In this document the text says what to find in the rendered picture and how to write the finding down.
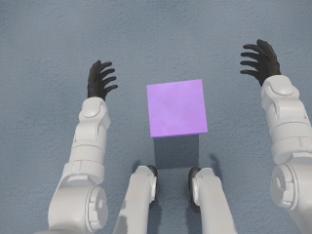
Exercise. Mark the robot left foot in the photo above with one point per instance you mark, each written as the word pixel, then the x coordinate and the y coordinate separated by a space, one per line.
pixel 154 171

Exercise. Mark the right robot upper arm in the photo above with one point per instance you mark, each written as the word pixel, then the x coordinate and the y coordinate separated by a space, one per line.
pixel 291 189

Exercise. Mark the robot left shin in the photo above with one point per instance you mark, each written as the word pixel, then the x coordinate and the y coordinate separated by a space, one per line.
pixel 141 169

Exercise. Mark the robot right forearm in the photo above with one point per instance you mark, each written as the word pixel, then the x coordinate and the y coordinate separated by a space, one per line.
pixel 287 120

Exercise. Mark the left robot hand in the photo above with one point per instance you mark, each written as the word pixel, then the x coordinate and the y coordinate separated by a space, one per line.
pixel 96 84

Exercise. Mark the carton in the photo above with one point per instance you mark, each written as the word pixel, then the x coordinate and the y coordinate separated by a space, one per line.
pixel 176 109

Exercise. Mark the left robot upper arm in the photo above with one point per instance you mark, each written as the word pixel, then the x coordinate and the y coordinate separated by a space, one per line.
pixel 77 210

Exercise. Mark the right robot hand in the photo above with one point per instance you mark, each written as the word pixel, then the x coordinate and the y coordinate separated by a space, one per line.
pixel 267 64

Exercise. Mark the robot left forearm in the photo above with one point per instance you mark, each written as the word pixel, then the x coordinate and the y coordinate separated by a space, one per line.
pixel 85 165

